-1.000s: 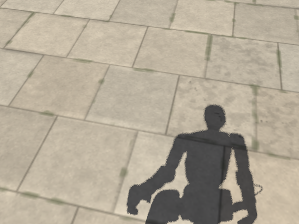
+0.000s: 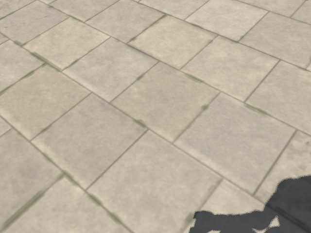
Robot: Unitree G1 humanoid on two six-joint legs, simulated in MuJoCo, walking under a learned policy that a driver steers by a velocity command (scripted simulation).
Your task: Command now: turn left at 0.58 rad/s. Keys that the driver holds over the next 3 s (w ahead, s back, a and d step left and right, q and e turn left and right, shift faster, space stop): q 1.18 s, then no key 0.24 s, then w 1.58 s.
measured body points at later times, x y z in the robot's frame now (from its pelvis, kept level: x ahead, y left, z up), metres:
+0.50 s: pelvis -0.01 +0.03 -0.01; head +0.01 +0.06 +0.44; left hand -0.01 +0.33 -0.14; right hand +0.21 -0.19 -0.10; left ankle -0.04 +0.10 -0.74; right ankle -0.01 -0.10 -0.69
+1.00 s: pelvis +0.00 +0.01 -0.01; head +0.04 +0.01 +0.44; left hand -0.02 +0.32 -0.09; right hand +0.24 -0.18 -0.13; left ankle -0.05 +0.10 -0.73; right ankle +0.07 -0.07 -0.74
